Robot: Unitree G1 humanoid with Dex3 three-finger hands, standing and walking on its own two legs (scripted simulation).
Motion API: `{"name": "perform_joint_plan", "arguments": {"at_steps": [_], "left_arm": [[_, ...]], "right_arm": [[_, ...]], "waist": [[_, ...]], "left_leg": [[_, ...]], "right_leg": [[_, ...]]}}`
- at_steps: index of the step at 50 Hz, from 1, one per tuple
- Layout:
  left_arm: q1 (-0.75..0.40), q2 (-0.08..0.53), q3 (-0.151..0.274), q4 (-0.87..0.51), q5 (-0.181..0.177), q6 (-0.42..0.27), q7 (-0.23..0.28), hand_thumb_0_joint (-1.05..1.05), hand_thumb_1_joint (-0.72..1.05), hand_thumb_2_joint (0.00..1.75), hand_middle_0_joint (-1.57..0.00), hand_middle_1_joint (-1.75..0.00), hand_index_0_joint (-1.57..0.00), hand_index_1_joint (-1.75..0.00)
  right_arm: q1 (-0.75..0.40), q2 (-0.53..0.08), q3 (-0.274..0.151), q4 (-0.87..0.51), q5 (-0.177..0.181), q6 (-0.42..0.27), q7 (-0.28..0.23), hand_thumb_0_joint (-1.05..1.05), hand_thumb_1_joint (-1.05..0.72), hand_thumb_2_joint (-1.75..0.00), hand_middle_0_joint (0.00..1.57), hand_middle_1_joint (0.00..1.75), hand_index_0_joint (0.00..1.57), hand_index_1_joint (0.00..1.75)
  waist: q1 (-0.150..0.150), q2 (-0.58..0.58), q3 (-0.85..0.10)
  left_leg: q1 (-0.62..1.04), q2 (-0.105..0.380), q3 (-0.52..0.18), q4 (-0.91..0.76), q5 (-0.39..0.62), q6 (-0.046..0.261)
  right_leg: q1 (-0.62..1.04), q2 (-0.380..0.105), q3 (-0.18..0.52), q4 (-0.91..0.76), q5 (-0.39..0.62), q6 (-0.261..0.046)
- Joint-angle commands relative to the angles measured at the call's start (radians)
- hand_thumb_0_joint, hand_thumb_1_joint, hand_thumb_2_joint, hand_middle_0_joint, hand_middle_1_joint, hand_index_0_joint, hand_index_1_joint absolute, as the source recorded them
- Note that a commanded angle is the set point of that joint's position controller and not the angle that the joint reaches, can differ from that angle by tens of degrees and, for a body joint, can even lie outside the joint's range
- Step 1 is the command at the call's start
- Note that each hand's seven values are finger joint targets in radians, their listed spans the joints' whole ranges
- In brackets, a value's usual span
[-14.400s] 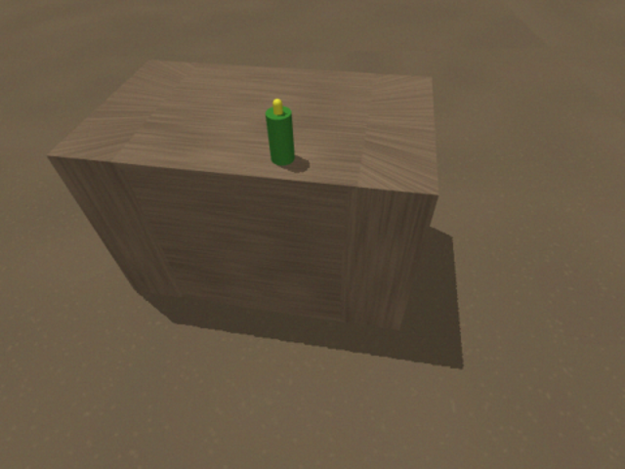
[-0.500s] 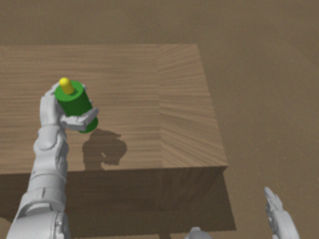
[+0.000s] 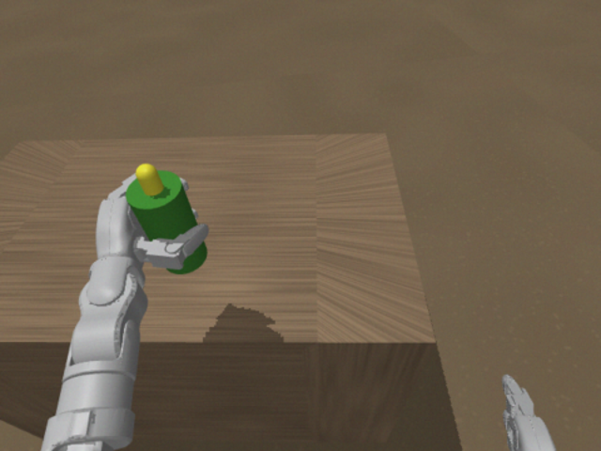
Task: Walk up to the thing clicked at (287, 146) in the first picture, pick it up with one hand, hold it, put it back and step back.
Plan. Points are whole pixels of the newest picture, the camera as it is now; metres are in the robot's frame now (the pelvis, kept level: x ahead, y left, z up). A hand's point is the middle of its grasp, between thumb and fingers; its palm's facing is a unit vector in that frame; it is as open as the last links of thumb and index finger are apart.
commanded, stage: lift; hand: left
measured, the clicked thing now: (167, 217) +0.37 +0.18 +0.16
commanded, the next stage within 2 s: hold in 0.52 s
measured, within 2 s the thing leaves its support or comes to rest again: neither
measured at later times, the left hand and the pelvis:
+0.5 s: hand (157, 225) +0.33 +0.17 +0.18, palm faces +0.15 -0.99 -0.02, open 8.9 cm; pelvis -0.01 +0.00 +0.01, yaw +0 degrees
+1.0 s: hand (147, 214) +0.33 +0.17 +0.21, palm faces +0.15 -0.99 -0.01, open 8.9 cm; pelvis +0.00 +0.00 +0.02, yaw +1 degrees
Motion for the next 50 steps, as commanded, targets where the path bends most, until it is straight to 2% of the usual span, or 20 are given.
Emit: {"name": "perform_joint_plan", "arguments": {"at_steps": [1, 2, 3, 4, 11, 16, 18, 19, 25, 26, 30, 31, 35, 38, 41, 43, 44, 46, 47, 50], "left_arm": [[-0.344, 0.154, 0.047, -0.297, -0.012, -0.016, 0.009, 0.0, 0.24, 1.32, -1.33, -1.45, -1.36, -1.45], [-0.347, 0.165, 0.058, -0.323, -0.013, -0.007, 0.012, 0.0, 0.24, 1.32, -1.33, -1.45, -1.36, -1.45], [-0.351, 0.163, 0.054, -0.341, -0.013, 0.002, 0.012, 0.0, 0.25, 1.32, -1.33, -1.45, -1.36, -1.45], [-0.318, 0.149, 0.047, -0.312, -0.012, 0.017, 0.01, 0.0, 0.27, 1.32, -1.33, -1.45, -1.36, -1.45], [-0.329, 0.166, 0.069, -0.442, -0.026, 0.068, 0.01, 0.0, 0.27, 1.33, -1.36, -1.48, -1.39, -1.47], [-0.255, 0.132, 0.06, -0.41, -0.028, 0.119, 0.011, 0.0, 0.27, 1.33, -1.36, -1.48, -1.38, -1.47], [-0.353, 0.133, 0.035, -0.528, -0.022, 0.117, 0.007, 0.0, 0.31, 1.32, -1.36, -1.46, -1.38, -1.46], [-0.268, 0.142, 0.071, -0.419, -0.026, 0.134, 0.011, 0.0, 0.3, 1.34, -1.35, -1.47, -1.38, -1.47], [-0.321, 0.141, 0.059, -0.527, -0.03, 0.151, 0.007, 0.0, 0.27, 1.34, -1.37, -1.48, -1.39, -1.48], [-0.25, 0.143, 0.078, -0.452, -0.034, 0.165, 0.007, 0.0, 0.23, 1.33, -1.36, -1.48, -1.38, -1.48], [-0.318, 0.137, 0.052, -0.581, -0.034, 0.168, 0.003, 0.0, 0.23, 1.31, -1.35, -1.47, -1.38, -1.47], [-0.278, 0.151, 0.081, -0.507, -0.032, 0.178, 0.008, 0.0, 0.21, 1.31, -1.36, -1.47, -1.38, -1.47], [-0.233, 0.121, 0.065, -0.511, -0.038, 0.203, 0.002, 0.0, 0.19, 1.23, -1.31, -1.41, -1.34, -1.41], [-0.287, 0.129, 0.055, -0.588, -0.039, 0.207, -0.002, 0.0, 0.17, 1.22, -1.32, -1.41, -1.34, -1.41], [-0.237, 0.135, 0.082, -0.548, -0.043, 0.227, 0.002, 0.0, 0.19, 1.22, -1.31, -1.4, -1.33, -1.4], [-0.284, 0.122, 0.068, -0.607, -0.05, 0.233, 0.001, 0.0, 0.19, 1.22, -1.31, -1.41, -1.33, -1.41], [-0.211, 0.122, 0.081, -0.513, -0.045, 0.246, 0.002, 0.0, 0.19, 1.22, -1.3, -1.4, -1.32, -1.4], [-0.311, 0.128, 0.057, -0.657, -0.039, 0.244, 0.003, 0.0, 0.19, 1.22, -1.32, -1.41, -1.35, -1.41], [-0.237, 0.129, 0.081, -0.561, -0.04, 0.256, 0.003, 0.0, 0.17, 1.23, -1.32, -1.42, -1.35, -1.42], [-0.278, 0.123, 0.059, -0.627, -0.042, 0.262, 0.002, 0.0, 0.18, 1.23, -1.32, -1.42, -1.35, -1.42]], "right_arm": [[-0.045, -0.101, -0.03, -0.121, -0.001, -0.074, -0.007, 0.0, 0.57, -0.04, 0.05, 0.05, 0.05, 0.05], [-0.074, -0.1, -0.036, -0.092, 0.0, -0.076, -0.008, 0.0, 0.57, -0.04, 0.05, 0.05, 0.05, 0.05], [-0.091, -0.129, -0.06, -0.107, 0.0, -0.085, -0.014, 0.0, 0.57, -0.04, 0.05, 0.05, 0.05, 0.05], [-0.101, -0.114, -0.038, -0.118, 0.0, -0.093, -0.014, 0.0, 0.57, -0.04, 0.05, 0.05, 0.05, 0.05], [-0.136, -0.101, -0.033, -0.025, 0.001, -0.134, -0.019, 0.0, 0.57, -0.04, 0.05, 0.05, 0.05, 0.05], [-0.142, -0.127, -0.058, 0.023, 0.0, -0.16, -0.021, 0.0, 0.56, -0.04, 0.05, 0.05, 0.05, 0.05], [-0.147, -0.101, -0.039, 0.007, -0.003, -0.173, -0.018, 0.0, 0.56, -0.05, 0.05, 0.05, 0.05, 0.05], [-0.166, -0.121, -0.055, 0.024, -0.001, -0.177, -0.021, 0.0, 0.56, -0.05, 0.05, 0.05, 0.05, 0.05], [-0.181, -0.11, -0.053, 0.065, 0.0, -0.201, -0.015, 0.0, 0.55, -0.05, 0.05, 0.05, 0.05, 0.05], [-0.18, -0.131, -0.067, 0.074, 0.0, -0.204, -0.018, 0.0, 0.55, -0.05, 0.05, 0.05, 0.05, 0.05], [-0.184, -0.111, -0.056, 0.085, 0.0, -0.213, -0.007, 0.0, 0.54, -0.05, 0.05, 0.05, 0.05, 0.05], [-0.191, -0.124, -0.062, 0.084, 0.0, -0.215, -0.007, 0.0, 0.54, -0.05, 0.05, 0.05, 0.05, 0.05], [-0.212, -0.13, -0.067, 0.084, 0.0, -0.225, -0.007, 0.0, 0.54, -0.05, 0.05, 0.05, 0.05, 0.05], [-0.211, -0.119, -0.061, 0.114, 0.002, -0.23, -0.002, 0.0, 0.53, -0.05, 0.05, 0.05, 0.05, 0.05], [-0.2, -0.135, -0.074, 0.089, 0.002, -0.235, -0.002, 0.0, 0.53, -0.05, 0.05, 0.05, 0.05, 0.05], [-0.185, -0.121, -0.073, 0.142, 0.003, -0.233, 0.002, 0.0, 0.53, -0.05, 0.05, 0.05, 0.05, 0.05], [-0.22, -0.15, -0.091, 0.105, 0.003, -0.238, -0.002, 0.0, 0.53, -0.05, 0.05, 0.05, 0.05, 0.05], [-0.203, -0.1, -0.053, 0.119, 0.002, -0.235, 0.007, 0.0, 0.53, -0.05, 0.05, 0.05, 0.05, 0.05], [-0.201, -0.119, -0.067, 0.11, 0.003, -0.235, 0.005, 0.0, 0.53, -0.05, 0.05, 0.05, 0.05, 0.05], [-0.214, -0.124, -0.077, 0.132, 0.003, -0.238, 0.006, 0.0, 0.53, -0.05, 0.05, 0.05, 0.05, 0.05]], "waist": [[-0.004, -0.039, -0.229], [0.011, -0.028, -0.213], [-0.004, -0.046, -0.208], [0.0, -0.057, -0.206], [0.013, -0.033, -0.161], [0.006, -0.052, -0.132], [0.001, -0.024, -0.192], [0.006, -0.054, -0.148], [0.01, -0.014, -0.155], [0.012, -0.041, -0.127], [0.017, -0.013, -0.178], [0.013, -0.027, -0.164], [0.016, -0.052, -0.158], [0.02, -0.014, -0.14], [0.014, -0.056, -0.154], [0.019, -0.023, -0.147], [0.014, -0.07, -0.131], [0.021, -0.016, -0.167], [0.019, -0.05, -0.139], [0.017, -0.016, -0.156]], "left_leg": [[0.055, -0.024, 0.032, -0.129, 0.311, 0.018], [0.044, -0.024, 0.031, -0.135, 0.299, 0.017], [0.064, -0.023, 0.029, -0.147, 0.28, 0.018], [0.067, -0.023, 0.028, -0.152, 0.273, 0.02], [0.076, -0.034, 0.033, -0.198, 0.186, 0.027], [0.103, -0.029, 0.029, -0.218, 0.206, 0.025], [0.141, -0.028, 0.026, -0.223, 0.224, 0.023], [0.128, -0.027, 0.022, -0.227, 0.229, 0.023], [0.151, -0.028, 0.017, -0.248, 0.241, 0.02], [0.144, -0.025, 0.015, -0.25, 0.248, 0.02], [0.175, -0.023, 0.009, -0.256, 0.294, 0.015], [0.176, -0.022, 0.01, -0.256, 0.308, 0.014], [0.187, -0.022, 0.009, -0.263, 0.315, 0.016], [0.188, -0.025, 0.009, -0.279, 0.277, 0.015], [0.199, -0.02, 0.005, -0.279, 0.314, 0.016], [0.202, -0.029, 0.013, -0.274, 0.316, 0.018], [0.192, -0.025, 0.011, -0.279, 0.323, 0.018], [0.211, -0.03, 0.013, -0.279, 0.327, 0.018], [0.206, -0.024, 0.008, -0.282, 0.342, 0.016], [0.222, -0.027, 0.009, -0.284, 0.341, 0.015]], "right_leg": [[0.227, 0.022, -0.024, -0.11, 0.265, -0.015], [0.221, 0.021, -0.026, -0.118, 0.249, -0.016], [0.213, 0.023, -0.027, -0.127, 0.231, -0.015], [0.222, 0.022, -0.028, -0.137, 0.223, -0.014], [0.243, 0.015, -0.027, -0.193, 0.144, -0.01], [0.241, 0.019, -0.03, -0.207, 0.163, -0.01], [0.261, 0.021, -0.034, -0.211, 0.176, -0.013], [0.255, 0.023, -0.037, -0.216, 0.178, -0.01], [0.277, 0.024, -0.038, -0.231, 0.188, -0.014], [0.273, 0.026, -0.041, -0.234, 0.191, -0.013], [0.302, 0.029, -0.045, -0.231, 0.224, -0.018], [0.3, 0.029, -0.046, -0.233, 0.235, -0.017], [0.31, 0.028, -0.046, -0.246, 0.24, -0.015], [0.296, 0.028, -0.048, -0.257, 0.207, -0.018], [0.324, 0.03, -0.052, -0.261, 0.236, -0.015], [0.316, 0.025, -0.047, -0.264, 0.246, -0.017], [0.317, 0.026, -0.048, -0.266, 0.249, -0.013], [0.331, 0.023, -0.046, -0.269, 0.254, -0.017], [0.326, 0.027, -0.053, -0.268, 0.26, -0.015], [0.323, 0.027, -0.052, -0.269, 0.261, -0.019]]}}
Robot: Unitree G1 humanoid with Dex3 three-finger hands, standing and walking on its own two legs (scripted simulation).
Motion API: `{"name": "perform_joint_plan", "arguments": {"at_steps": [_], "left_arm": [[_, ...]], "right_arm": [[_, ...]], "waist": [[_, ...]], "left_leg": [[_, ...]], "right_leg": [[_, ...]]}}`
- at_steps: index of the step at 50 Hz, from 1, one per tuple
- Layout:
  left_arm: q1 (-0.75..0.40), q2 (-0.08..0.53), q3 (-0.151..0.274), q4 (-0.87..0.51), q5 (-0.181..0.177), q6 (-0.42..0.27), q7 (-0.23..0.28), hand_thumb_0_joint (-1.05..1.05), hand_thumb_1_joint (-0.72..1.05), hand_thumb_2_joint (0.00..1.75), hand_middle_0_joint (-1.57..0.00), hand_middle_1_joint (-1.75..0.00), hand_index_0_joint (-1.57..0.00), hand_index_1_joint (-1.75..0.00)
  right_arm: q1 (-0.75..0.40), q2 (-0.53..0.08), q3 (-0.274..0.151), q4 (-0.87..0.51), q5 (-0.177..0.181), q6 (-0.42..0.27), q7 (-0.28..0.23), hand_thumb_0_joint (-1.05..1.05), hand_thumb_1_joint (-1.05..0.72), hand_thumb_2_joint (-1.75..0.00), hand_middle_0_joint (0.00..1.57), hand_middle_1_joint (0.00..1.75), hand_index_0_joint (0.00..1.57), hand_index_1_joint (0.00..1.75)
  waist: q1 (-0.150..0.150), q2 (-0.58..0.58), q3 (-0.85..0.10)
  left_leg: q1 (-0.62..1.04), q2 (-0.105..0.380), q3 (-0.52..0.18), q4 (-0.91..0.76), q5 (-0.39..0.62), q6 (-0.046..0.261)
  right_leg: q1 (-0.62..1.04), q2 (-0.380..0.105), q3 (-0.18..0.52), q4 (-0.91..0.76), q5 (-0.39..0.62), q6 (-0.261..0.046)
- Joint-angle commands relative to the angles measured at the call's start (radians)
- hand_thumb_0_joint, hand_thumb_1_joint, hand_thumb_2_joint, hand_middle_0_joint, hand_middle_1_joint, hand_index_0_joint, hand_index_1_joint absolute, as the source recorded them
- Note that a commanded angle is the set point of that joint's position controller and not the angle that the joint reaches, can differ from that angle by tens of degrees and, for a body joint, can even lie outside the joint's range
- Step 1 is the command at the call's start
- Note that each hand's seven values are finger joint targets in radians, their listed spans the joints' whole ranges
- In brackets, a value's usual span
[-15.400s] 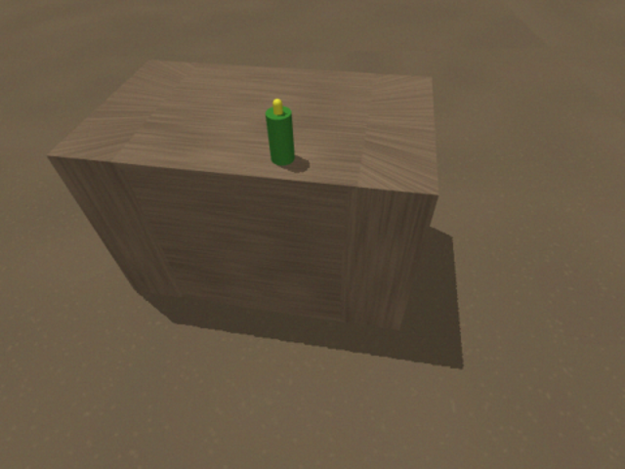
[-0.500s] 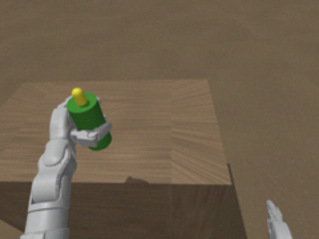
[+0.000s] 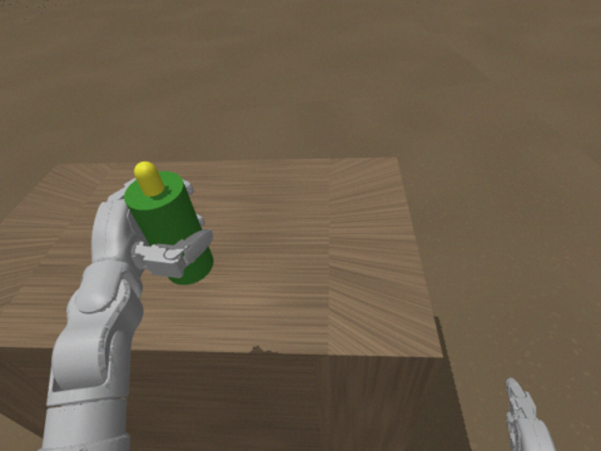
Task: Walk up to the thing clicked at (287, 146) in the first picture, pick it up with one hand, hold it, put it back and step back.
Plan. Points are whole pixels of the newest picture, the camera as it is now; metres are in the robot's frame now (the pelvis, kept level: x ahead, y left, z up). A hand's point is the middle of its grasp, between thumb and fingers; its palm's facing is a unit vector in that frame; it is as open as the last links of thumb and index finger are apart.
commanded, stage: hold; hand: left
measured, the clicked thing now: (169, 221) +0.33 +0.17 +0.20
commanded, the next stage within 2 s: none
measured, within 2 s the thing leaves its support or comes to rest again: neither
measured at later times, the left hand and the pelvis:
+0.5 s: hand (175, 228) +0.33 +0.16 +0.19, palm faces +0.13 -0.99 -0.01, open 8.9 cm; pelvis +0.00 +0.00 +0.00, yaw +0 degrees
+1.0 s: hand (175, 225) +0.33 +0.16 +0.19, palm faces +0.13 -0.99 -0.02, open 8.9 cm; pelvis +0.01 +0.00 +0.00, yaw +0 degrees
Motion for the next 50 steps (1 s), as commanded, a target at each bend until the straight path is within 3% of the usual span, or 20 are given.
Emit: {"name": "perform_joint_plan", "arguments": {"at_steps": [1, 3, 5, 7, 8, 9, 12, 14, 18, 19, 20, 22, 23, 30, 31, 33, 37, 40, 42, 50], "left_arm": [[-0.37, 0.151, 0.056, -0.257, -0.011, -0.06, 0.003, 0.0, 0.18, 1.23, -1.32, -1.42, -1.35, -1.42], [-0.387, 0.143, 0.048, -0.271, -0.013, -0.053, 0.002, 0.0, 0.18, 1.24, -1.33, -1.43, -1.36, -1.43], [-0.354, 0.161, 0.069, -0.234, -0.013, -0.042, 0.002, 0.0, 0.2, 1.23, -1.33, -1.43, -1.35, -1.42], [-0.38, 0.144, 0.051, -0.261, -0.011, -0.034, 0.0, 0.0, 0.2, 1.24, -1.33, -1.43, -1.35, -1.43], [-0.405, 0.125, 0.033, -0.274, -0.015, -0.032, 0.001, 0.0, 0.18, 1.25, -1.33, -1.44, -1.36, -1.43], [-0.359, 0.146, 0.069, -0.216, -0.018, -0.025, 0.004, 0.0, 0.2, 1.24, -1.33, -1.44, -1.36, -1.43], [-0.354, 0.122, 0.042, -0.234, -0.014, -0.026, -0.001, 0.0, 0.21, 1.25, -1.34, -1.44, -1.37, -1.44], [-0.388, 0.143, 0.05, -0.313, -0.016, -0.037, -0.004, 0.0, 0.21, 1.24, -1.33, -1.44, -1.36, -1.43], [-0.331, 0.159, 0.078, -0.273, -0.011, -0.039, 0.006, 0.0, 0.19, 1.23, -1.31, -1.42, -1.34, -1.41], [-0.325, 0.147, 0.065, -0.274, -0.01, -0.044, 0.005, 0.0, 0.2, 1.23, -1.3, -1.42, -1.33, -1.41], [-0.359, 0.158, 0.075, -0.334, -0.015, -0.052, 0.007, 0.0, 0.21, 1.23, -1.31, -1.43, -1.34, -1.42], [-0.357, 0.151, 0.065, -0.307, -0.01, -0.049, 0.006, 0.0, 0.22, 1.25, -1.33, -1.44, -1.36, -1.43], [-0.32, 0.165, 0.09, -0.247, -0.009, -0.045, 0.008, 0.0, 0.22, 1.26, -1.34, -1.45, -1.37, -1.44], [-0.304, 0.116, 0.034, -0.251, -0.025, -0.041, -0.023, 0.0, 0.24, 1.26, -1.35, -1.46, -1.38, -1.45], [-0.342, 0.143, 0.047, -0.315, -0.026, -0.045, -0.024, 0.0, 0.25, 1.27, -1.35, -1.46, -1.38, -1.46], [-0.298, 0.166, 0.084, -0.221, -0.023, -0.039, -0.022, 0.0, 0.26, 1.28, -1.34, -1.46, -1.37, -1.45], [-0.344, 0.164, 0.068, -0.334, -0.023, -0.061, -0.014, 0.0, 0.27, 1.27, -1.31, -1.44, -1.34, -1.43], [-0.318, 0.138, 0.055, -0.315, -0.021, -0.064, -0.004, 0.0, 0.28, 1.27, -1.32, -1.44, -1.35, -1.44], [-0.319, 0.171, 0.085, -0.301, -0.016, -0.065, 0.0, 0.0, 0.28, 1.27, -1.32, -1.44, -1.35, -1.44], [-0.295, 0.121, 0.042, -0.267, -0.023, -0.038, -0.016, 0.0, 0.27, 1.31, -1.34, -1.48, -1.37, -1.47]], "right_arm": [[-0.117, -0.14, -0.061, -0.159, 0.004, -0.061, -0.001, 0.0, 0.53, -0.05, 0.05, 0.05, 0.05, 0.05], [-0.11, -0.087, -0.02, -0.132, 0.005, -0.061, 0.005, 0.0, 0.54, -0.05, 0.05, 0.05, 0.05, 0.05], [-0.117, -0.15, -0.071, -0.127, 0.003, -0.062, -0.003, 0.0, 0.53, -0.05, 0.05, 0.05, 0.05, 0.05], [-0.126, -0.115, -0.036, -0.138, 0.003, -0.066, 0.002, 0.0, 0.54, -0.05, 0.05, 0.05, 0.05, 0.05], [-0.121, -0.118, -0.047, -0.118, 0.004, -0.067, 0.001, 0.0, 0.54, -0.05, 0.05, 0.05, 0.05, 0.05], [-0.134, -0.141, -0.063, -0.116, 0.005, -0.07, -0.002, 0.0, 0.53, -0.05, 0.05, 0.05, 0.05, 0.05], [-0.129, -0.116, -0.035, -0.127, 0.003, -0.07, 0.006, 0.0, 0.54, -0.05, 0.05, 0.05, 0.05, 0.05], [-0.092, -0.125, -0.058, -0.102, 0.004, -0.066, 0.006, 0.0, 0.53, -0.05, 0.05, 0.05, 0.05, 0.05], [-0.115, -0.127, -0.05, -0.119, 0.003, -0.063, 0.009, 0.0, 0.53, -0.05, 0.05, 0.05, 0.05, 0.05], [-0.127, -0.125, -0.051, -0.122, 0.002, -0.061, 0.009, 0.0, 0.53, -0.05, 0.05, 0.05, 0.05, 0.05], [-0.133, -0.127, -0.054, -0.124, 0.001, -0.063, 0.01, 0.0, 0.53, -0.05, 0.05, 0.05, 0.05, 0.05], [-0.13, -0.122, -0.058, -0.104, 0.001, -0.06, 0.008, 0.0, 0.54, -0.05, 0.05, 0.05, 0.05, 0.05], [-0.145, -0.147, -0.068, -0.138, -0.002, -0.065, 0.005, 0.0, 0.53, -0.05, 0.05, 0.05, 0.05, 0.05], [-0.147, -0.112, -0.032, -0.113, 0.002, -0.068, 0.004, 0.0, 0.54, -0.05, 0.05, 0.05, 0.05, 0.05], [-0.146, -0.122, -0.043, -0.099, 0.004, -0.07, 0.004, 0.0, 0.54, -0.05, 0.05, 0.05, 0.05, 0.05], [-0.134, -0.138, -0.051, -0.097, 0.002, -0.071, 0.0, 0.0, 0.54, -0.05, 0.05, 0.05, 0.05, 0.05], [-0.126, -0.131, -0.051, -0.078, 0.003, -0.074, -0.001, 0.0, 0.54, -0.05, 0.05, 0.05, 0.05, 0.05], [-0.148, -0.132, -0.049, -0.123, 0.0, -0.077, -0.004, 0.0, 0.54, -0.05, 0.05, 0.05, 0.05, 0.05], [-0.13, -0.139, -0.059, -0.111, 0.0, -0.072, -0.008, 0.0, 0.54, -0.05, 0.05, 0.05, 0.05, 0.05], [-0.145, -0.109, -0.032, -0.105, 0.001, -0.067, -0.002, 0.0, 0.54, -0.05, 0.05, 0.05, 0.05, 0.05]], "waist": [[-0.006, -0.074, -0.189], [0.004, -0.039, -0.175], [-0.008, -0.075, -0.173], [-0.001, -0.069, -0.178], [-0.006, -0.059, -0.172], [0.0, -0.083, -0.154], [0.006, -0.079, -0.154], [-0.003, -0.043, -0.221], [0.011, -0.05, -0.205], [0.008, -0.048, -0.197], [0.014, -0.038, -0.205], [0.006, -0.042, -0.192], [0.0, -0.089, -0.173], [-0.002, -0.083, -0.154], [-0.002, -0.063, -0.163], [-0.006, -0.106, -0.135], [-0.001, -0.059, -0.177], [0.0, -0.064, -0.219], [-0.001, -0.062, -0.202], [0.001, -0.083, -0.167]], "left_leg": [[0.015, -0.017, 0.015, -0.09, 0.241, 0.011], [0.006, -0.024, 0.022, -0.089, 0.222, 0.013], [0.008, -0.022, 0.019, -0.095, 0.211, 0.015], [0.017, -0.024, 0.02, -0.096, 0.214, 0.017], [0.019, -0.025, 0.021, -0.099, 0.202, 0.016], [0.007, -0.02, 0.016, -0.101, 0.215, 0.013], [0.002, -0.017, 0.014, -0.105, 0.22, 0.01], [0.038, -0.021, 0.017, -0.096, 0.252, 0.009], [0.026, -0.014, 0.012, -0.091, 0.31, 0.0], [0.019, -0.013, 0.011, -0.092, 0.317, -0.001], [0.023, -0.015, 0.012, -0.092, 0.306, -0.001], [0.019, -0.02, 0.017, -0.093, 0.264, 0.007], [0.01, -0.018, 0.016, -0.1, 0.236, 0.011], [0.014, -0.02, 0.017, -0.105, 0.222, 0.014], [0.017, -0.026, 0.022, -0.109, 0.192, 0.018], [-0.001, -0.026, 0.021, -0.115, 0.165, 0.023], [0.021, -0.023, 0.017, -0.114, 0.2, 0.015], [0.043, -0.02, 0.015, -0.098, 0.269, 0.009], [0.036, -0.025, 0.021, -0.095, 0.254, 0.013], [0.03, -0.018, 0.016, -0.105, 0.266, 0.011]], "right_leg": [[0.112, 0.034, -0.038, -0.071, 0.167, -0.019], [0.108, 0.03, -0.035, -0.082, 0.154, -0.018], [0.104, 0.032, -0.036, -0.088, 0.146, -0.016], [0.109, 0.03, -0.034, -0.089, 0.15, -0.017], [0.099, 0.03, -0.035, -0.089, 0.138, -0.018], [0.101, 0.032, -0.038, -0.085, 0.143, -0.018], [0.102, 0.036, -0.041, -0.086, 0.144, -0.019], [0.115, 0.035, -0.037, -0.08, 0.173, -0.022], [0.135, 0.037, -0.039, -0.069, 0.207, -0.026], [0.136, 0.036, -0.037, -0.069, 0.212, -0.028], [0.139, 0.035, -0.037, -0.068, 0.208, -0.027], [0.128, 0.032, -0.034, -0.081, 0.182, -0.022], [0.13, 0.033, -0.035, -0.093, 0.159, -0.017], [0.11, 0.034, -0.039, -0.097, 0.15, -0.017], [0.106, 0.03, -0.035, -0.102, 0.13, -0.016], [0.106, 0.03, -0.034, -0.115, 0.107, -0.009], [0.111, 0.033, -0.036, -0.093, 0.136, -0.019], [0.141, 0.036, -0.036, -0.083, 0.187, -0.019], [0.131, 0.032, -0.032, -0.092, 0.182, -0.015], [0.126, 0.036, -0.04, -0.093, 0.187, -0.018]]}}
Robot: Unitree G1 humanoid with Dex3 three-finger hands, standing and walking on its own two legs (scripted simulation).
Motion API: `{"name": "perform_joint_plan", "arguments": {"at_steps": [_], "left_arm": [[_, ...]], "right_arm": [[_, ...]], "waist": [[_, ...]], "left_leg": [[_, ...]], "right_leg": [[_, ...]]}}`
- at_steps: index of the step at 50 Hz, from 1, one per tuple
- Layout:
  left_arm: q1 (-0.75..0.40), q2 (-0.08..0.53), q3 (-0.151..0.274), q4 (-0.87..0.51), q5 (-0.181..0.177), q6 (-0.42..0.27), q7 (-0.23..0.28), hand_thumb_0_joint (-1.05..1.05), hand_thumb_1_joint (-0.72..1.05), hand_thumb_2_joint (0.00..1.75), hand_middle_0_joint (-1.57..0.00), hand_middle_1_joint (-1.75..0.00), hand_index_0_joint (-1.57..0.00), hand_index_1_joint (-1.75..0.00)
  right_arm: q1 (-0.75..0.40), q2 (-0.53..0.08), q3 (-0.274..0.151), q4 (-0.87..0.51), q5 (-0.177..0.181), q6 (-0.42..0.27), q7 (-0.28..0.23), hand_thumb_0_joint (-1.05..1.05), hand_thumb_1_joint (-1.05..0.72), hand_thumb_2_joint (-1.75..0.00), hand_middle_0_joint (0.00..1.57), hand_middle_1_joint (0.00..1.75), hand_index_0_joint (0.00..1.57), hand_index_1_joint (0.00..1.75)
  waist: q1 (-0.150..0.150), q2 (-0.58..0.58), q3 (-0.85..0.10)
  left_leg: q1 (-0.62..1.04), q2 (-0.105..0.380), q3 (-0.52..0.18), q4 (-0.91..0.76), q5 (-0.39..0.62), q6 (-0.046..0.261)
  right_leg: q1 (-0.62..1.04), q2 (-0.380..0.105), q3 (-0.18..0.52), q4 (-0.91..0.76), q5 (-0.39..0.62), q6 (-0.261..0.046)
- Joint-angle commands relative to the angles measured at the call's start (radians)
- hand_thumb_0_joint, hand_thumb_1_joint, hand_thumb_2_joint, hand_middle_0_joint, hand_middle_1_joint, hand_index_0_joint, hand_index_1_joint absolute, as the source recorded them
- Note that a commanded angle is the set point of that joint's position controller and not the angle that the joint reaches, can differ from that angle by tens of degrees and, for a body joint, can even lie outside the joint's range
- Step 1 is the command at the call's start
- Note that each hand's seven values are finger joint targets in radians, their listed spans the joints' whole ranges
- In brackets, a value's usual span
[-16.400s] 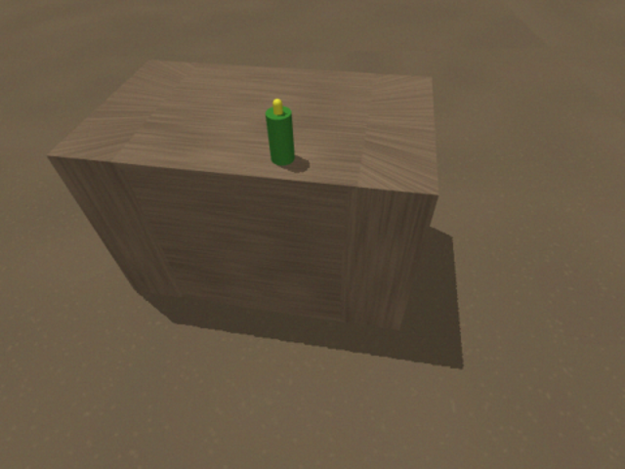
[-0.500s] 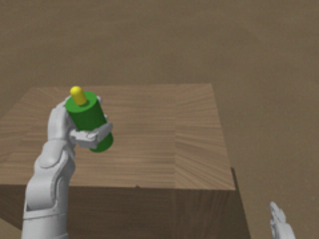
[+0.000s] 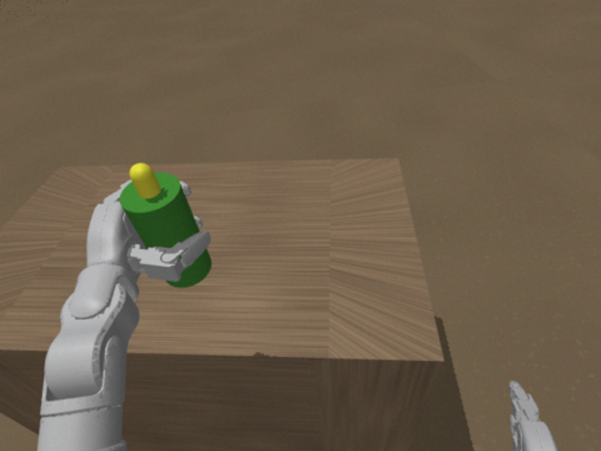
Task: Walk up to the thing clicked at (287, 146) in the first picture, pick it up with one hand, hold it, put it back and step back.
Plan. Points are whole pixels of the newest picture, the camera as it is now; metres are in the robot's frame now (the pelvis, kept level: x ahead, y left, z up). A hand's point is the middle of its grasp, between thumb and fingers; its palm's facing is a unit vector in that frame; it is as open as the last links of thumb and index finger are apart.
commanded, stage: hold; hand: left
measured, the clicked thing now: (166, 224) +0.32 +0.17 +0.20
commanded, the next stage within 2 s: crouch in 1.22 s
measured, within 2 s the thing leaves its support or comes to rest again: neither
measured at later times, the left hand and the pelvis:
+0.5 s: hand (170, 234) +0.32 +0.17 +0.19, palm faces +0.13 -0.99 -0.02, open 8.9 cm; pelvis +0.00 +0.00 +0.00, yaw +0 degrees
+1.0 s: hand (172, 242) +0.32 +0.17 +0.18, palm faces +0.12 -0.99 -0.01, open 8.9 cm; pelvis +0.00 +0.01 +0.00, yaw +0 degrees
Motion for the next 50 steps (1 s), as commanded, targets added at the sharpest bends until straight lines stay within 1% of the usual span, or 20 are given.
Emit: {"name": "perform_joint_plan", "arguments": {"at_steps": [1, 3, 5, 8, 11, 13, 15, 17, 22, 24, 25, 28, 31, 35, 36, 39, 41, 43, 48, 50], "left_arm": [[-0.266, 0.123, 0.056, -0.125, -0.019, -0.057, -0.01, 0.0, 0.27, 1.32, -1.34, -1.48, -1.37, -1.48], [-0.344, 0.142, 0.052, -0.231, -0.017, -0.069, -0.009, 0.0, 0.27, 1.3, -1.33, -1.47, -1.36, -1.46], [-0.297, 0.148, 0.066, -0.189, -0.014, -0.066, -0.01, 0.0, 0.26, 1.3, -1.33, -1.47, -1.36, -1.46], [-0.36, 0.161, 0.07, -0.278, -0.008, -0.084, 0.002, 0.0, 0.28, 1.29, -1.32, -1.46, -1.35, -1.45], [-0.344, 0.14, 0.053, -0.238, -0.005, -0.086, 0.009, 0.0, 0.27, 1.28, -1.3, -1.44, -1.33, -1.44], [-0.353, 0.132, 0.036, -0.262, -0.003, -0.091, 0.007, 0.0, 0.28, 1.29, -1.32, -1.46, -1.35, -1.45], [-0.306, 0.13, 0.041, -0.188, -0.003, -0.087, 0.006, 0.0, 0.26, 1.3, -1.32, -1.47, -1.35, -1.46], [-0.342, 0.14, 0.045, -0.235, -0.006, -0.086, 0.003, 0.0, 0.27, 1.3, -1.32, -1.46, -1.35, -1.46], [-0.335, 0.16, 0.071, -0.189, -0.009, -0.078, 0.001, 0.0, 0.26, 1.3, -1.31, -1.46, -1.34, -1.46], [-0.363, 0.151, 0.057, -0.215, -0.011, -0.079, -0.003, 0.0, 0.25, 1.3, -1.32, -1.46, -1.35, -1.46], [-0.325, 0.14, 0.054, -0.166, -0.011, -0.075, -0.004, 0.0, 0.26, 1.31, -1.33, -1.47, -1.36, -1.47], [-0.31, 0.118, 0.027, -0.176, -0.015, -0.078, -0.014, 0.0, 0.25, 1.3, -1.33, -1.47, -1.36, -1.46], [-0.311, 0.153, 0.065, -0.216, -0.015, -0.08, -0.006, 0.0, 0.27, 1.3, -1.33, -1.46, -1.36, -1.46], [-0.29, 0.122, 0.037, -0.265, -0.012, -0.077, 0.006, 0.0, 0.26, 1.3, -1.32, -1.46, -1.35, -1.45], [-0.335, 0.163, 0.067, -0.331, -0.01, -0.088, 0.013, 0.0, 0.27, 1.3, -1.32, -1.46, -1.35, -1.46], [-0.299, 0.119, 0.036, -0.295, -0.009, -0.076, 0.017, 0.0, 0.28, 1.31, -1.32, -1.48, -1.35, -1.47], [-0.268, 0.109, 0.032, -0.221, -0.01, -0.064, 0.016, 0.0, 0.23, 1.31, -1.32, -1.47, -1.35, -1.47], [-0.3, 0.122, 0.037, -0.241, -0.01, -0.065, 0.011, 0.0, 0.26, 1.32, -1.33, -1.48, -1.36, -1.48], [-0.258, 0.109, 0.038, -0.218, -0.014, -0.068, 0.002, 0.0, 0.28, 1.31, -1.32, -1.48, -1.35, -1.47], [-0.321, 0.138, 0.045, -0.273, -0.01, -0.077, 0.008, 0.0, 0.27, 1.3, -1.31, -1.45, -1.33, -1.45]], "right_arm": [[-0.11, -0.133, -0.041, -0.16, 0.004, -0.054, 0.001, 0.0, 0.55, -0.05, 0.05, 0.05, 0.05, 0.05], [-0.11, -0.105, -0.02, -0.172, 0.006, -0.053, 0.007, 0.0, 0.55, -0.05, 0.05, 0.05, 0.05, 0.05], [-0.102, -0.137, -0.053, -0.17, 0.007, -0.048, 0.007, 0.0, 0.54, -0.05, 0.05, 0.05, 0.05, 0.05], [-0.085, -0.114, -0.038, -0.177, 0.004, -0.051, 0.008, 0.0, 0.54, -0.05, 0.05, 0.05, 0.05, 0.05], [-0.123, -0.139, -0.052, -0.203, 0.003, -0.058, 0.0, 0.0, 0.54, -0.05, 0.05, 0.05, 0.05, 0.05], [-0.115, -0.092, -0.013, -0.177, 0.004, -0.05, 0.001, 0.0, 0.54, -0.05, 0.05, 0.05, 0.05, 0.05], [-0.107, -0.136, -0.048, -0.175, 0.004, -0.053, -0.002, 0.0, 0.53, -0.06, 0.05, 0.05, 0.05, 0.05], [-0.126, -0.103, -0.015, -0.188, 0.004, -0.054, 0.0, 0.0, 0.54, -0.05, 0.05, 0.05, 0.05, 0.05], [-0.11, -0.139, -0.052, -0.164, 0.004, -0.049, 0.0, 0.0, 0.54, -0.05, 0.05, 0.05, 0.05, 0.05], [-0.093, -0.106, -0.02, -0.165, 0.004, -0.05, 0.006, 0.0, 0.54, -0.05, 0.05, 0.05, 0.05, 0.05], [-0.114, -0.122, -0.034, -0.181, 0.006, -0.054, 0.005, 0.0, 0.54, -0.06, 0.05, 0.05, 0.05, 0.05], [-0.116, -0.115, -0.027, -0.18, 0.008, -0.054, 0.008, 0.0, 0.54, -0.05, 0.05, 0.05, 0.05, 0.05], [-0.093, -0.118, -0.033, -0.174, 0.009, -0.053, 0.011, 0.0, 0.53, -0.06, 0.05, 0.05, 0.05, 0.05], [-0.137, -0.125, -0.04, -0.181, 0.008, -0.052, 0.009, 0.0, 0.54, -0.06, 0.05, 0.05, 0.05, 0.05], [-0.119, -0.129, -0.043, -0.17, 0.005, -0.051, 0.007, 0.0, 0.53, -0.06, 0.05, 0.05, 0.05, 0.05], [-0.119, -0.1, -0.019, -0.158, 0.003, -0.047, 0.003, 0.0, 0.54, -0.05, 0.05, 0.05, 0.05, 0.05], [-0.132, -0.137, -0.049, -0.146, 0.003, -0.051, -0.005, 0.0, 0.53, -0.06, 0.05, 0.05, 0.05, 0.05], [-0.139, -0.111, -0.016, -0.171, 0.003, -0.05, 0.002, 0.0, 0.53, -0.06, 0.05, 0.05, 0.05, 0.05], [-0.102, -0.137, -0.046, -0.164, 0.005, -0.043, 0.006, 0.0, 0.54, -0.05, 0.05, 0.05, 0.05, 0.05], [-0.086, -0.113, -0.028, -0.164, 0.007, -0.042, 0.008, 0.0, 0.53, -0.06, 0.05, 0.05, 0.05, 0.05]], "waist": [[-0.004, -0.118, -0.148], [0.007, -0.075, -0.171], [0.0, -0.089, -0.173], [-0.004, -0.064, -0.2], [-0.011, -0.098, -0.198], [-0.002, -0.042, -0.198], [-0.012, -0.082, -0.196], [0.002, -0.057, -0.19], [-0.006, -0.072, -0.171], [-0.005, -0.075, -0.175], [-0.005, -0.095, -0.154], [-0.003, -0.076, -0.159], [0.001, -0.075, -0.18], [0.009, -0.073, -0.163], [0.011, -0.051, -0.204], [0.004, -0.057, -0.173], [-0.007, -0.093, -0.14], [0.003, -0.086, -0.168], [-0.008, -0.089, -0.171], [-0.007, -0.061, -0.185]], "left_leg": [[-0.011, -0.02, 0.017, -0.077, 0.257, 0.015], [-0.003, -0.025, 0.023, -0.077, 0.251, 0.015], [-0.006, -0.025, 0.024, -0.073, 0.26, 0.017], [0.013, -0.029, 0.028, -0.069, 0.251, 0.021], [0.012, -0.029, 0.026, -0.074, 0.226, 0.023], [0.01, -0.027, 0.024, -0.071, 0.251, 0.015], [0.01, -0.02, 0.016, -0.069, 0.279, 0.014], [0.008, -0.025, 0.02, -0.071, 0.262, 0.013], [0.003, -0.022, 0.022, -0.077, 0.26, 0.014], [0.002, -0.021, 0.019, -0.077, 0.253, 0.015], [-0.006, -0.02, 0.019, -0.081, 0.234, 0.016], [-0.01, -0.02, 0.02, -0.082, 0.227, 0.015], [-0.009, -0.024, 0.024, -0.078, 0.215, 0.019], [-0.02, -0.023, 0.021, -0.081, 0.199, 0.015], [-0.001, -0.023, 0.021, -0.077, 0.214, 0.015], [-0.007, -0.027, 0.025, -0.074, 0.22, 0.016], [-0.01, -0.02, 0.019, -0.08, 0.213, 0.015], [-0.014, -0.019, 0.015, -0.081, 0.238, 0.012], [-0.006, -0.016, 0.016, -0.077, 0.273, 0.008], [0.009, -0.021, 0.021, -0.073, 0.267, 0.011]], "right_leg": [[0.099, 0.034, -0.035, -0.071, 0.182, -0.013], [0.101, 0.029, -0.032, -0.072, 0.181, -0.015], [0.108, 0.029, -0.03, -0.07, 0.191, -0.015], [0.111, 0.025, -0.029, -0.072, 0.192, -0.01], [0.108, 0.025, -0.024, -0.077, 0.17, -0.008], [0.113, 0.026, -0.028, -0.072, 0.186, -0.014], [0.116, 0.032, -0.033, -0.061, 0.205, -0.015], [0.115, 0.029, -0.031, -0.067, 0.193, -0.016], [0.101, 0.031, -0.03, -0.068, 0.191, -0.017], [0.108, 0.032, -0.036, -0.073, 0.184, -0.016], [0.097, 0.034, -0.036, -0.075, 0.165, -0.014], [0.098, 0.034, -0.036, -0.076, 0.158, -0.016], [0.104, 0.032, -0.033, -0.078, 0.152, -0.015], [0.102, 0.034, -0.035, -0.079, 0.132, -0.015], [0.118, 0.032, -0.033, -0.072, 0.145, -0.017], [0.106, 0.03, -0.031, -0.076, 0.153, -0.014], [0.088, 0.035, -0.033, -0.075, 0.145, -0.014], [0.11, 0.034, -0.035, -0.072, 0.165, -0.017], [0.101, 0.039, -0.036, -0.061, 0.192, -0.019], [0.102, 0.034, -0.034, -0.064, 0.19, -0.019]]}}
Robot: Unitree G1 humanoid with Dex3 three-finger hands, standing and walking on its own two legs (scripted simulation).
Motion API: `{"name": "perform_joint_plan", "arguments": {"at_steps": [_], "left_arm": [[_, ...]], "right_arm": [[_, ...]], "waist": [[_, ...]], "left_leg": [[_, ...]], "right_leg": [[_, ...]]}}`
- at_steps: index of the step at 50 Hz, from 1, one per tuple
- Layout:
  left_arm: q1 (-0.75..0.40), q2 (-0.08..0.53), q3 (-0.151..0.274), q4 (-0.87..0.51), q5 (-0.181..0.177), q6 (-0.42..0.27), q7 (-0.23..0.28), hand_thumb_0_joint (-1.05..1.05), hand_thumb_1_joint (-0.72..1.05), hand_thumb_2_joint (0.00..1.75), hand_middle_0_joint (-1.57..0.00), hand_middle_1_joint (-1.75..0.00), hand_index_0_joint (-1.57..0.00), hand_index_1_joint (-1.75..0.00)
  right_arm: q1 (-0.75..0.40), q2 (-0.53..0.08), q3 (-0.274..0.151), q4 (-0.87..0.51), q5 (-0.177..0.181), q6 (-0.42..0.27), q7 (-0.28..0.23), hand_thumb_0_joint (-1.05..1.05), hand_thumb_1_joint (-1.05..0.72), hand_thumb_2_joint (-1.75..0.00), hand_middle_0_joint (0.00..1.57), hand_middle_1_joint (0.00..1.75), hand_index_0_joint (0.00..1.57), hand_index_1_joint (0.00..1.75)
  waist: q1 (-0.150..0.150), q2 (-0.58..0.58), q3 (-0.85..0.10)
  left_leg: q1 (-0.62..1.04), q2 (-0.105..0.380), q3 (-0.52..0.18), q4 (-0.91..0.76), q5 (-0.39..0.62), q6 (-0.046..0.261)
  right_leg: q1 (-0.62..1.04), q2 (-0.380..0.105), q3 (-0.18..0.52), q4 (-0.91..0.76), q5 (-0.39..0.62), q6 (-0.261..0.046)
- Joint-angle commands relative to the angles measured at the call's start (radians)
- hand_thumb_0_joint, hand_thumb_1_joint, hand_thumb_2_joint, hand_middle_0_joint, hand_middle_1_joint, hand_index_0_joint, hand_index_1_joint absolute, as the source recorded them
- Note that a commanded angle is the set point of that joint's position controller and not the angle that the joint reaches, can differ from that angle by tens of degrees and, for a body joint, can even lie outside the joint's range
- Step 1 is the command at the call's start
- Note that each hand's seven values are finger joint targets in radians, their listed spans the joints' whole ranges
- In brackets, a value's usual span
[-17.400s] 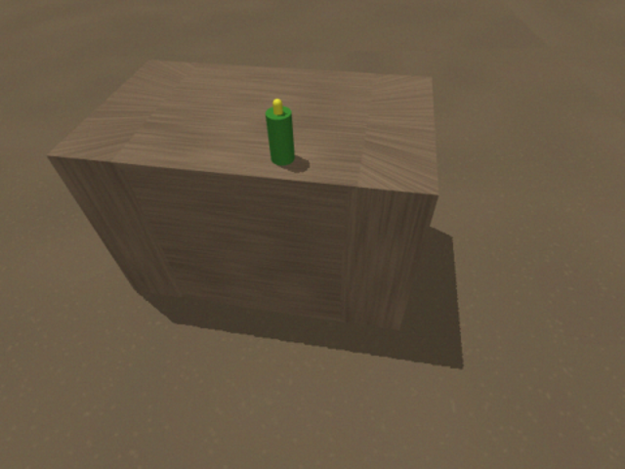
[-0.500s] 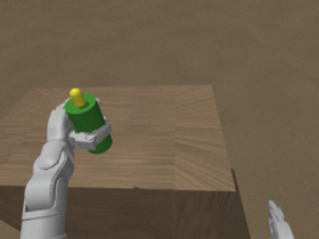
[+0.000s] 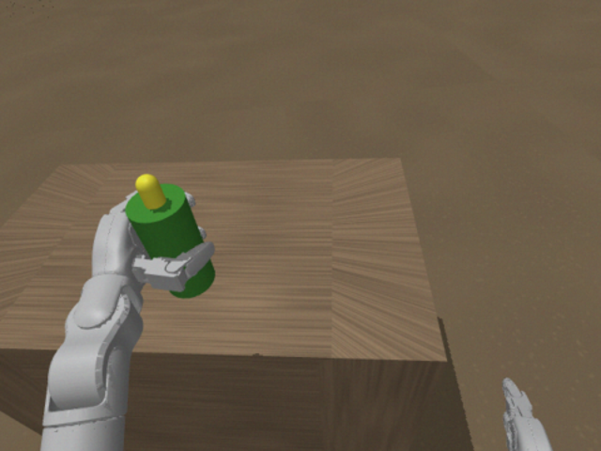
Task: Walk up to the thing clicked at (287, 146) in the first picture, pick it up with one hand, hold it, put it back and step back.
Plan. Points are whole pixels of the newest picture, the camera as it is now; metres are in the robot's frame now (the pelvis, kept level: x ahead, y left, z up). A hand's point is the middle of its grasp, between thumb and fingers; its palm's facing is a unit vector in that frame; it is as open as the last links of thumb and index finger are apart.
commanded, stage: hold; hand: left
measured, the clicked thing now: (170, 234) +0.32 +0.17 +0.19
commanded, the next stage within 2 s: crouch in 0.22 s
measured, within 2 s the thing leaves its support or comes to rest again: neither
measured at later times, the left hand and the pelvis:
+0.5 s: hand (185, 243) +0.32 +0.16 +0.17, palm faces +0.12 -0.99 +0.00, open 8.9 cm; pelvis +0.00 +0.00 +0.00, yaw +0 degrees
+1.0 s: hand (202, 251) +0.39 +0.17 +0.09, palm faces +0.14 -0.99 +0.00, open 8.9 cm; pelvis -0.01 +0.00 -0.01, yaw -1 degrees
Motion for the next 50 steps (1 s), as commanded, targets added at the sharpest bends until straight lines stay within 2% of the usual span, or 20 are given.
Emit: {"name": "perform_joint_plan", "arguments": {"at_steps": [1, 3, 9, 10, 15, 17, 20, 22, 23, 24, 26, 28, 30, 31, 33, 34, 41, 43, 45, 50], "left_arm": [[-0.34, 0.137, 0.055, -0.247, -0.012, -0.09, 0.002, 0.0, 0.27, 1.3, -1.3, -1.47, -1.33, -1.46], [-0.388, 0.164, 0.074, -0.28, -0.01, -0.099, 0.011, 0.0, 0.23, 1.29, -1.3, -1.45, -1.33, -1.45], [-0.344, 0.142, 0.057, -0.188, -0.007, -0.085, 0.002, 0.0, 0.29, 1.32, -1.34, -1.48, -1.37, -1.48], [-0.369, 0.157, 0.064, -0.226, -0.008, -0.087, 0.001, 0.0, 0.3, 1.32, -1.34, -1.49, -1.37, -1.48], [-0.317, 0.106, 0.036, -0.166, -0.019, -0.061, -0.011, 0.0, 0.29, 1.33, -1.34, -1.49, -1.37, -1.49], [-0.352, 0.155, 0.075, -0.206, -0.016, -0.07, -0.005, 0.0, 0.24, 1.3, -1.36, -1.49, -1.39, -1.48], [-0.353, 0.151, 0.071, -0.186, -0.006, -0.086, -0.002, 0.0, 0.28, 1.33, -1.38, -1.52, -1.41, -1.51], [-0.335, 0.14, 0.075, -0.117, -0.011, -0.102, -0.006, 0.0, 0.25, 1.34, -1.38, -1.52, -1.4, -1.51], [-0.351, 0.145, 0.073, -0.141, -0.008, -0.113, -0.005, 0.0, 0.26, 1.33, -1.37, -1.51, -1.4, -1.5], [-0.388, 0.147, 0.07, -0.118, -0.001, -0.127, -0.007, 0.0, 0.25, 1.32, -1.37, -1.5, -1.39, -1.5], [-0.443, 0.183, 0.096, -0.103, 0.002, -0.162, -0.004, 0.0, 0.25, 1.32, -1.36, -1.5, -1.39, -1.49], [-0.419, 0.161, 0.091, 0.063, 0.008, -0.188, -0.008, 0.0, 0.24, 1.32, -1.36, -1.5, -1.39, -1.5], [-0.469, 0.151, 0.058, 0.085, 0.016, -0.233, -0.013, 0.0, 0.25, 1.3, -1.35, -1.48, -1.38, -1.47], [-0.519, 0.18, 0.068, 0.049, 0.021, -0.262, -0.014, 0.0, 0.28, 1.31, -1.35, -1.48, -1.38, -1.47], [-0.491, 0.172, 0.073, 0.188, 0.015, -0.306, -0.019, 0.0, 0.31, 1.3, -1.35, -1.48, -1.38, -1.47], [-0.518, 0.199, 0.082, 0.159, 0.016, -0.336, -0.021, 0.0, 0.31, 1.31, -1.37, -1.48, -1.39, -1.47], [-0.574, 0.232, 0.086, 0.332, 0.031, -0.502, -0.017, 0.0, 0.27, 1.28, -1.34, -1.46, -1.37, -1.45], [-0.592, 0.24, 0.092, 0.386, 0.031, -0.538, -0.019, 0.0, 0.25, 1.27, -1.35, -1.46, -1.38, -1.45], [-0.588, 0.199, 0.059, 0.441, 0.029, -0.567, -0.024, 0.0, 0.23, 1.27, -1.36, -1.46, -1.38, -1.45], [-0.623, 0.249, 0.079, 0.529, 0.032, -0.632, -0.033, 0.0, 0.2, 1.28, -1.4, -1.49, -1.43, -1.49]], "right_arm": [[-0.086, -0.107, -0.029, -0.153, 0.008, -0.052, -0.001, 0.0, 0.54, -0.05, 0.05, 0.05, 0.05, 0.05], [-0.098, -0.136, -0.05, -0.181, 0.004, -0.058, -0.007, 0.0, 0.53, -0.06, 0.05, 0.05, 0.05, 0.05], [-0.12, -0.111, -0.025, -0.174, 0.006, -0.06, -0.008, 0.0, 0.54, -0.06, 0.05, 0.05, 0.05, 0.05], [-0.119, -0.111, -0.024, -0.164, 0.003, -0.057, -0.008, 0.0, 0.54, -0.05, 0.05, 0.05, 0.05, 0.05], [-0.105, -0.127, -0.033, -0.183, 0.007, -0.055, -0.004, 0.0, 0.54, -0.05, 0.05, 0.05, 0.05, 0.05], [-0.1, -0.141, -0.053, -0.159, 0.007, -0.053, -0.001, 0.0, 0.56, -0.05, 0.05, 0.05, 0.05, 0.05], [-0.091, -0.095, -0.011, -0.164, 0.006, -0.052, 0.006, 0.0, 0.56, -0.05, 0.05, 0.05, 0.05, 0.05], [-0.086, -0.123, -0.033, -0.168, 0.003, -0.052, 0.001, 0.0, 0.56, -0.05, 0.05, 0.05, 0.05, 0.05], [-0.106, -0.109, -0.019, -0.158, 0.003, -0.055, 0.001, 0.0, 0.57, -0.04, 0.05, 0.05, 0.05, 0.05], [-0.091, -0.084, -0.001, -0.144, 0.0, -0.056, 0.0, 0.0, 0.57, -0.04, 0.05, 0.05, 0.05, 0.05], [-0.112, -0.108, -0.02, -0.121, -0.004, -0.063, -0.004, 0.0, 0.57, -0.04, 0.05, 0.05, 0.05, 0.05], [-0.124, -0.112, -0.019, -0.125, -0.006, -0.073, -0.006, 0.0, 0.57, -0.04, 0.05, 0.05, 0.05, 0.05], [-0.119, -0.106, -0.013, -0.101, -0.007, -0.078, -0.009, 0.0, 0.57, -0.04, 0.05, 0.05, 0.05, 0.05], [-0.114, -0.077, 0.014, -0.09, -0.007, -0.083, -0.008, 0.0, 0.57, -0.04, 0.05, 0.05, 0.05, 0.05], [-0.13, -0.112, -0.009, -0.115, -0.006, -0.088, -0.015, 0.0, 0.57, -0.04, 0.05, 0.05, 0.05, 0.05], [-0.148, -0.135, -0.027, -0.123, -0.005, -0.089, -0.016, 0.0, 0.57, -0.04, 0.05, 0.05, 0.05, 0.05], [-0.086, -0.14, -0.031, -0.149, -0.008, -0.061, -0.023, 0.0, 0.56, -0.05, 0.05, 0.05, 0.05, 0.05], [-0.101, -0.153, -0.043, -0.18, -0.011, -0.048, -0.026, 0.0, 0.55, -0.05, 0.05, 0.05, 0.05, 0.05], [-0.08, -0.118, -0.022, -0.168, -0.011, -0.036, -0.021, 0.0, 0.55, -0.05, 0.05, 0.05, 0.05, 0.05], [-0.079, -0.146, -0.034, -0.219, -0.013, -0.009, -0.024, 0.0, 0.54, -0.05, 0.05, 0.05, 0.05, 0.05]], "waist": [[-0.003, -0.055, -0.181], [-0.012, -0.063, -0.218], [-0.005, -0.071, -0.153], [0.003, -0.053, -0.191], [-0.006, -0.099, -0.157], [-0.001, -0.073, -0.168], [-0.001, -0.064, -0.159], [-0.023, -0.112, -0.159], [-0.005, -0.096, -0.148], [-0.019, -0.083, -0.136], [-0.014, -0.093, -0.15], [-0.032, -0.134, -0.136], [-0.046, -0.085, -0.148], [-0.033, -0.067, -0.175], [-0.046, -0.112, -0.2], [-0.038, -0.085, -0.234], [-0.042, -0.049, -0.309], [-0.043, -0.048, -0.316], [-0.047, -0.046, -0.269], [-0.051, -0.056, -0.323]], "left_leg": [[0.006, -0.016, 0.017, -0.075, 0.273, 0.003], [0.026, -0.016, 0.017, -0.068, 0.288, 0.005], [-0.01, -0.02, 0.019, -0.079, 0.231, 0.008], [0.007, -0.02, 0.019, -0.075, 0.253, 0.008], [0.0, -0.015, 0.018, -0.078, 0.256, 0.008], [0.004, -0.016, 0.019, -0.081, 0.258, 0.004], [-0.006, -0.015, 0.018, -0.078, 0.263, 0.003], [-0.01, -0.015, 0.018, -0.076, 0.251, 0.01], [-0.019, -0.019, 0.018, -0.082, 0.22, 0.011], [-0.02, -0.021, 0.023, -0.081, 0.196, 0.015], [-0.034, -0.024, 0.023, -0.081, 0.165, 0.019], [-0.055, -0.024, 0.023, -0.074, 0.138, 0.025], [-0.045, -0.024, 0.026, -0.067, 0.143, 0.022], [-0.048, -0.027, 0.026, -0.062, 0.14, 0.022], [-0.067, -0.027, 0.025, -0.048, 0.158, 0.025], [-0.066, -0.028, 0.025, -0.046, 0.161, 0.023], [-0.067, -0.009, 0.02, -0.001, 0.31, 0.0], [-0.081, -0.005, 0.019, 0.008, 0.323, -0.001], [-0.112, -0.002, 0.02, 0.01, 0.292, -0.002], [-0.14, -0.006, 0.027, 0.041, 0.272, 0.009]], "right_leg": [[0.106, 0.037, -0.038, -0.054, 0.186, -0.027], [0.117, 0.036, -0.033, -0.048, 0.205, -0.024], [0.101, 0.033, -0.036, -0.066, 0.16, -0.021], [0.113, 0.032, -0.035, -0.06, 0.177, -0.025], [0.101, 0.038, -0.042, -0.063, 0.177, -0.023], [0.095, 0.038, -0.04, -0.059, 0.176, -0.025], [0.095, 0.037, -0.037, -0.055, 0.178, -0.027], [0.098, 0.036, -0.031, -0.06, 0.179, -0.022], [0.089, 0.033, -0.031, -0.064, 0.156, -0.021], [0.07, 0.031, -0.026, -0.07, 0.14, -0.019], [0.073, 0.028, -0.024, -0.071, 0.116, -0.017], [0.06, 0.026, -0.016, -0.071, 0.1, -0.012], [0.04, 0.028, -0.013, -0.059, 0.112, -0.016], [0.044, 0.026, -0.012, -0.052, 0.106, -0.018], [0.058, 0.024, -0.009, -0.044, 0.13, -0.012], [0.066, 0.022, -0.006, -0.033, 0.133, -0.015], [0.058, 0.031, -0.01, 0.026, 0.25, -0.03], [0.055, 0.032, -0.011, 0.034, 0.259, -0.031], [0.015, 0.036, -0.013, 0.039, 0.229, -0.032], [0.019, 0.03, -0.004, 0.064, 0.229, -0.027]]}}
